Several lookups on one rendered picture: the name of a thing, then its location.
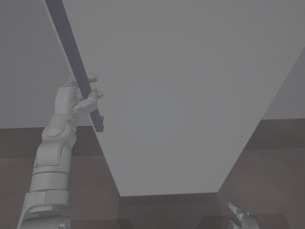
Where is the left robot forearm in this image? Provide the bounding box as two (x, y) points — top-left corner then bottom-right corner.
(16, 114), (77, 229)

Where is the fridge door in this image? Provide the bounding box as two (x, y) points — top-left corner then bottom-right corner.
(42, 0), (305, 197)

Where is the robot left upper arm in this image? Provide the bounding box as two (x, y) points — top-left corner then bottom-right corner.
(19, 215), (71, 229)

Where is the right robot hand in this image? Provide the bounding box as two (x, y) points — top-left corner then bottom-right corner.
(228, 201), (259, 229)

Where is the left robot hand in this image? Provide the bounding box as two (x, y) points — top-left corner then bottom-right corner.
(54, 73), (104, 123)

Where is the handle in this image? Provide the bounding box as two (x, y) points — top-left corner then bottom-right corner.
(45, 0), (104, 133)

